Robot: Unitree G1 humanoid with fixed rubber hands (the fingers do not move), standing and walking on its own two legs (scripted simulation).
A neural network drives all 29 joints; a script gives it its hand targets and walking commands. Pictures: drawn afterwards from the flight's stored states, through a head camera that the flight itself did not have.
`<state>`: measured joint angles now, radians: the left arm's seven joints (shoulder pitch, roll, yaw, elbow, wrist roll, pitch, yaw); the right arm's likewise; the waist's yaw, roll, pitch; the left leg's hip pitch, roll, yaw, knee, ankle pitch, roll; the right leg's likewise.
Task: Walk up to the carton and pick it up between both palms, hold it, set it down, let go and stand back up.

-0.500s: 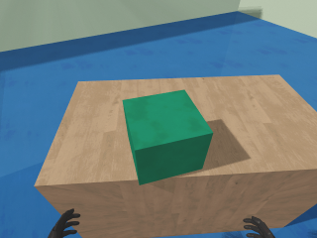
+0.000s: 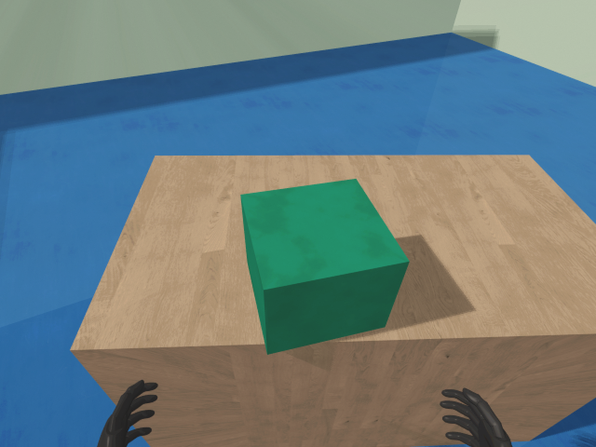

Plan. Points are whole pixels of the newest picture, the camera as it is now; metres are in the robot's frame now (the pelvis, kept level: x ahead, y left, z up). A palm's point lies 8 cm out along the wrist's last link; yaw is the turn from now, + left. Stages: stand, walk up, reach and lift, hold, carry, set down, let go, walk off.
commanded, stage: reach and lift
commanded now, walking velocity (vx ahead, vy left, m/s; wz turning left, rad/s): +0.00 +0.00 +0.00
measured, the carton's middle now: (314, 262) +0.46 -0.02 -0.02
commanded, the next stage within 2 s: none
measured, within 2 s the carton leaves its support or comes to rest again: neither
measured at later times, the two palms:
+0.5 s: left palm (144, 427) +0.18 +0.19 +0.00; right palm (508, 430) +0.18 -0.26 -0.01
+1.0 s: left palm (170, 361) +0.25 +0.18 +0.02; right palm (485, 350) +0.27 -0.25 +0.02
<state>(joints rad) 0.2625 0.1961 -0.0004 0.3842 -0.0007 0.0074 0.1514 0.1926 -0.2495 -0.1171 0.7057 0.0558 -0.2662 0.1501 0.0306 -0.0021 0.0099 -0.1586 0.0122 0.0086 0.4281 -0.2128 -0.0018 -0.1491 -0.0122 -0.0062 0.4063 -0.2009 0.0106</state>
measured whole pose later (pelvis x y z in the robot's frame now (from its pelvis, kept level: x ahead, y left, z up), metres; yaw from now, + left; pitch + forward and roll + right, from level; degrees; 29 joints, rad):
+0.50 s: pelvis +0.01 +0.00 +0.00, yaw +0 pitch -3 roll +0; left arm 0.36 0.08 -0.07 0.16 0.00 -0.10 0.24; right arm 0.25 -0.34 -0.05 0.53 0.25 -0.30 0.22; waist 0.03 0.00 -0.02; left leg -0.16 0.01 0.01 0.42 -0.21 0.00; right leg -0.15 -0.01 -0.01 0.39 -0.20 0.01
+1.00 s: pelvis +0.02 +0.00 +0.00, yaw +0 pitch -1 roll +0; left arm 0.14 0.08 -0.08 0.13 0.00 0.10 0.23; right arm 0.02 -0.37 -0.01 0.50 0.28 -0.18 0.17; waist 0.03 -0.01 0.00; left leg -0.16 0.01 0.01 0.41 -0.23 0.00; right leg -0.16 -0.01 -0.01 0.41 -0.23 0.00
